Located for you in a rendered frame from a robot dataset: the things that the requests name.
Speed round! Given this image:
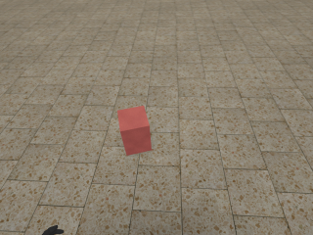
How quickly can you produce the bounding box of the robot left hand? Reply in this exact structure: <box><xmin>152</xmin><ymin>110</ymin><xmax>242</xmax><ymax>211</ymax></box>
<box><xmin>42</xmin><ymin>225</ymin><xmax>65</xmax><ymax>235</ymax></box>

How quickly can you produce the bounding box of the carton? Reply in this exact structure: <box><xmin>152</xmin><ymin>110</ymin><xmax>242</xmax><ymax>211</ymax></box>
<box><xmin>117</xmin><ymin>106</ymin><xmax>152</xmax><ymax>156</ymax></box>

